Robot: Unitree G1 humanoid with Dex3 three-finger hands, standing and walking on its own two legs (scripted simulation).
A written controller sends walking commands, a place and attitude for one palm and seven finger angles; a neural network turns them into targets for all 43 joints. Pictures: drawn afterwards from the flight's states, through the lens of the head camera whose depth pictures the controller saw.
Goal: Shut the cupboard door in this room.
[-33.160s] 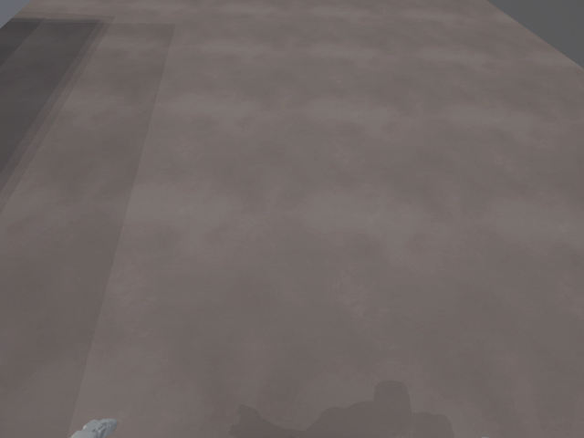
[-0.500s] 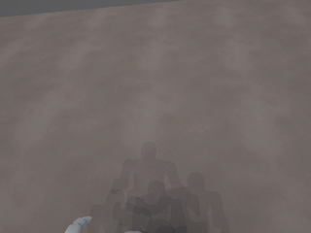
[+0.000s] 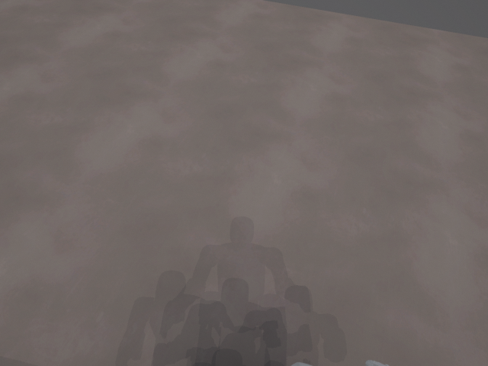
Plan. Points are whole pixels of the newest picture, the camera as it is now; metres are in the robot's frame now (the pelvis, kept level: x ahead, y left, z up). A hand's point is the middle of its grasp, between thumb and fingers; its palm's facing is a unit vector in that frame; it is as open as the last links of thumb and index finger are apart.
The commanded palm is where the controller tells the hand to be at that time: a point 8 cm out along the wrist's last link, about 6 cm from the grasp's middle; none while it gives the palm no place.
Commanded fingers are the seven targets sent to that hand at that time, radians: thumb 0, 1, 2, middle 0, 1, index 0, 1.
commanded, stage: turn or walk to find it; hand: left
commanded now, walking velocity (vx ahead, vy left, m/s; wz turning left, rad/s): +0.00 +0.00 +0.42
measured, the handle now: out of the picture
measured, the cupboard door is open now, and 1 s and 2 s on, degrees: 82 82 82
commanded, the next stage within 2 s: none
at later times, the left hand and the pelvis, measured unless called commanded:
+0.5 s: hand out of the picture +0.06 +0.17 -0.14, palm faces +0.21 -0.94 -0.27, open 7.4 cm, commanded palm none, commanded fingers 0.00 0.90 0.90 -0.20 -0.30 -0.20 -0.30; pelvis +0.00 -0.04 +0.00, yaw +13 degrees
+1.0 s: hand out of the picture -0.09 +0.21 -0.17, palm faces +0.48 -0.85 -0.24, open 7.4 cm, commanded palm none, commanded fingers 0.00 0.90 0.90 -0.20 -0.30 -0.20 -0.30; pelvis -0.02 +0.00 +0.01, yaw +26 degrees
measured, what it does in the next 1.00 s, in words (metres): steps on the spot, turning left: right foot, then left foot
